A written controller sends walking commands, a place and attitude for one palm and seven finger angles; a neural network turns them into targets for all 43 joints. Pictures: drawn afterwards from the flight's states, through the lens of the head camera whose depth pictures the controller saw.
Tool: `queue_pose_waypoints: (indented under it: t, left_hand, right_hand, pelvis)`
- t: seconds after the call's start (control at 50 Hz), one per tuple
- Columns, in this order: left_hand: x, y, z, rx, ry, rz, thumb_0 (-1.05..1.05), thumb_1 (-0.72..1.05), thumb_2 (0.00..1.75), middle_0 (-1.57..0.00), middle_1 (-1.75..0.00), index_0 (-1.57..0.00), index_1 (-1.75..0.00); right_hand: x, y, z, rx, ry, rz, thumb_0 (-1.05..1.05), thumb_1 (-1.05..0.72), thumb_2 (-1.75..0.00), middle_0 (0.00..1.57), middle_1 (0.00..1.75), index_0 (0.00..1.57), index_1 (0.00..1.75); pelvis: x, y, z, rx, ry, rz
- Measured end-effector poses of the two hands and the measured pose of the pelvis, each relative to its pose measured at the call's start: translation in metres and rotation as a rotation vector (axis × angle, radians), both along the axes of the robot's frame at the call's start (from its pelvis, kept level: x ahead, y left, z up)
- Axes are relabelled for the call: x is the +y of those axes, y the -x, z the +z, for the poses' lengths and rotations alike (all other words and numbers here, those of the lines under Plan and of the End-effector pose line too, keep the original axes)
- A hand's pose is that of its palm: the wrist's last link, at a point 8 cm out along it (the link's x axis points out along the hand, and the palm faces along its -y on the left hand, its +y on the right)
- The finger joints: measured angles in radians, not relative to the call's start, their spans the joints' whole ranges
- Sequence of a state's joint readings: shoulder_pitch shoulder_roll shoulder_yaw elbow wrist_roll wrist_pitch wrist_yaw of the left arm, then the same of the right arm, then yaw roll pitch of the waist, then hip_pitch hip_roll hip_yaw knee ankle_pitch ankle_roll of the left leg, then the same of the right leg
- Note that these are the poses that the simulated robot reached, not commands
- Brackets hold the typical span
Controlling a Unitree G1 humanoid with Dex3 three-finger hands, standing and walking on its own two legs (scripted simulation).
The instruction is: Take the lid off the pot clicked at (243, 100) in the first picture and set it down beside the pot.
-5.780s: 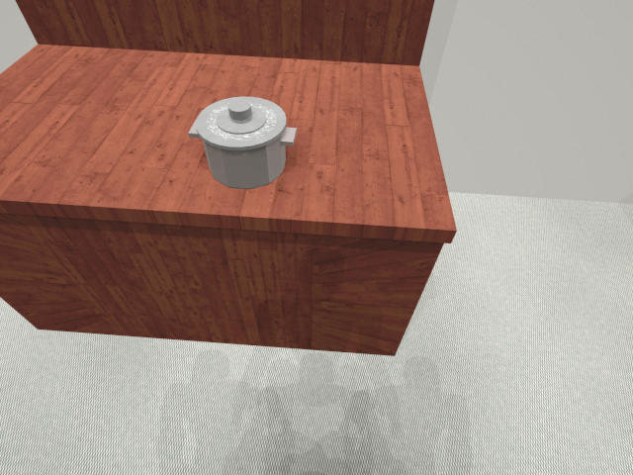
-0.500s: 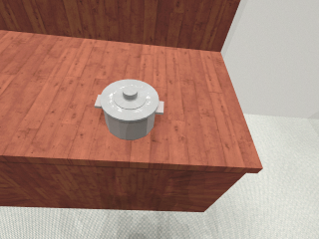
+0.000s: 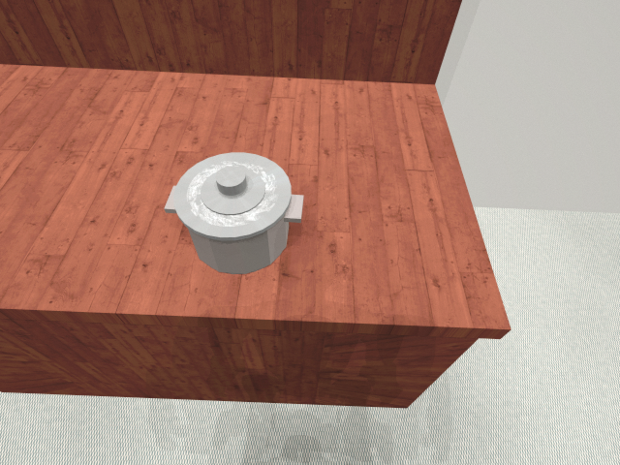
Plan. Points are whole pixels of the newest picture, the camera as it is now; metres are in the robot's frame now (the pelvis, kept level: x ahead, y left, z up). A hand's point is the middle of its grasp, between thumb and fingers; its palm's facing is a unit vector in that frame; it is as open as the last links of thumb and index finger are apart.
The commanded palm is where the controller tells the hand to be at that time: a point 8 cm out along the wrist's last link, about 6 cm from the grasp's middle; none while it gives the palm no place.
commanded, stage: come to a stop and stand still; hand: left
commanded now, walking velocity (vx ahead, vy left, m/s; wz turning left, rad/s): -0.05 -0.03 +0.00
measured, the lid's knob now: (231, 180) +0.49 +0.16 +0.05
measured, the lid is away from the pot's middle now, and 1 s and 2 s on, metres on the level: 0.00 0.00 0.00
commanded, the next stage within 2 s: look again from close up in 1.04 s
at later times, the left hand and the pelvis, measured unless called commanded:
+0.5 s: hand out of the picture -0.02 +0.21 -0.16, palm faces +0.01 -0.95 -0.30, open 7.4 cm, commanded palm none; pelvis -0.02 +0.00 +0.00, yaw +0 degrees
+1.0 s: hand out of the picture +0.04 +0.17 -0.17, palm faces -0.01 -0.97 -0.23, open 7.3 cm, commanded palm none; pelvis +0.01 -0.01 +0.00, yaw +0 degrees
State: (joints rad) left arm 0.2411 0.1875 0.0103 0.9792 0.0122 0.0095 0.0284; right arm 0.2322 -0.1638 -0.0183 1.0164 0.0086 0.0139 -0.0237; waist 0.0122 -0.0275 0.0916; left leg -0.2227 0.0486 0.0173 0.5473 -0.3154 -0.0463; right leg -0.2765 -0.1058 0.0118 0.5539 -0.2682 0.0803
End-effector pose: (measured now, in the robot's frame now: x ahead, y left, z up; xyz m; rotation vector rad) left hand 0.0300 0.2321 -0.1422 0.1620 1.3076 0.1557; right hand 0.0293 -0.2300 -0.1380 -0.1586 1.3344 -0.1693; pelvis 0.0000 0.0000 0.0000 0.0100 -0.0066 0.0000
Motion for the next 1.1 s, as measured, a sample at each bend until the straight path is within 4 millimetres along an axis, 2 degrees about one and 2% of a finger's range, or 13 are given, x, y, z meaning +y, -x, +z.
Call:
queue_pose_waypoints:
  t: [0.18,0.26,0.38,0.54,0.66,0.76,0.94,1.1]
  left_hand:
    - [0.012,0.008,0.001,-0.034,-0.02,-0.022,0.01,0.91,0.9,-0.2,-0.3,-0.2,-0.3]
    - [0.021,0.017,0.004,-0.032,-0.041,-0.026,0.01,0.91,0.9,-0.2,-0.3,-0.2,-0.3]
    - [0.028,0.037,0.016,-0.019,-0.094,-0.007,0.0,0.91,0.9,-0.2,-0.3,-0.2,-0.3]
    - [0.017,0.053,0.018,0.069,-0.091,-0.002,0.01,0.91,0.9,-0.2,-0.3,-0.2,-0.3]
    - [0.0,0.044,0.014,0.088,-0.054,-0.007,0.01,0.91,0.9,-0.2,-0.3,-0.2,-0.3]
    - [-0.012,0.025,0.009,0.069,-0.024,-0.015,0.01,0.91,0.9,-0.2,-0.3,-0.2,-0.3]
    - [-0.014,-0.002,0.007,0.03,-0.024,-0.024,0.01,0.92,0.9,-0.2,-0.3,-0.2,-0.3]
    - [-0.013,-0.01,0.007,0.023,-0.024,-0.022,0.01,0.91,0.9,-0.2,-0.3,-0.2,-0.3]
  right_hand:
    - [0.005,-0.002,0.005,-0.087,0.001,0.012,0.01,-0.93,-0.9,0.2,0.3,0.2,0.3]
    - [0.006,-0.004,0.001,-0.147,-0.014,0.033,0.01,-0.92,-0.9,0.2,0.3,0.2,0.3]
    - [0.004,-0.006,-0.01,-0.157,-0.051,0.054,0.01,-0.92,-0.9,0.2,0.3,0.2,0.3]
    - [-0.004,0.016,-0.016,-0.078,-0.062,0.037,0.01,-0.91,-0.9,0.2,0.3,0.2,0.3]
    - [-0.008,0.035,-0.015,0.01,-0.056,0.016,0.01,-0.91,-0.9,0.2,0.3,0.19,0.3]
    - [-0.008,0.039,-0.013,0.046,-0.052,0.003,0.01,-0.91,-0.9,0.2,0.3,0.19,0.3]
    - [-0.004,0.023,-0.011,0.033,-0.056,-0.002,0.01,-0.9,-0.9,0.2,0.3,0.19,0.3]
    - [-0.006,0.009,-0.01,0.018,-0.047,0.002,0.01,-0.91,-0.9,0.2,0.3,0.19,0.3]
  pelvis:
    - [0.008,0.018,-0.001,-0.02,0.007,-0.005]
    - [0.011,0.022,-0.004,-0.026,0.011,0.002]
    - [0.005,0.024,-0.006,-0.022,-0.006,0.006]
    - [-0.002,0.018,-0.004,0.001,-0.017,-0.005]
    - [-0.007,0.009,-0.002,0.009,-0.016,-0.006]
    - [-0.01,0.002,-0.001,0.009,-0.014,-0.004]
    - [-0.014,-0.007,0.0,0.007,-0.009,-0.004]
    - [-0.014,-0.012,0.001,0.007,-0.007,-0.004]
